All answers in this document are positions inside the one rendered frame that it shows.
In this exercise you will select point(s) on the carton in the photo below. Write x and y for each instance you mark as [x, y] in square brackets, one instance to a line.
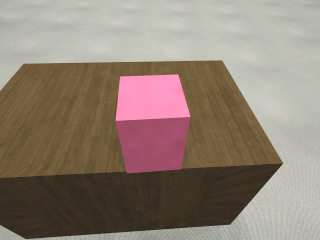
[152, 120]

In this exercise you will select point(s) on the pedestal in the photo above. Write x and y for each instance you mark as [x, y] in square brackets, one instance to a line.
[62, 170]

